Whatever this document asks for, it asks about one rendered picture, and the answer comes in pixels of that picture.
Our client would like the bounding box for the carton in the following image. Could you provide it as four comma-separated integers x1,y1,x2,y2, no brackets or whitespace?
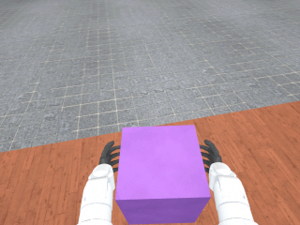
115,125,211,225

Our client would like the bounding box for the robot left hand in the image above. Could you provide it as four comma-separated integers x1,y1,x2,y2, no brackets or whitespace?
98,141,121,173

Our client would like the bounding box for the robot right forearm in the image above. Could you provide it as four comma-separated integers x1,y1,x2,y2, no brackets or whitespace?
208,162,259,225

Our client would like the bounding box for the robot left forearm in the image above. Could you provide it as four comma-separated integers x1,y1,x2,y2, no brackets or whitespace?
77,163,115,225

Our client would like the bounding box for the robot right hand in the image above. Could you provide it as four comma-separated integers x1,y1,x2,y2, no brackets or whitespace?
199,140,222,173

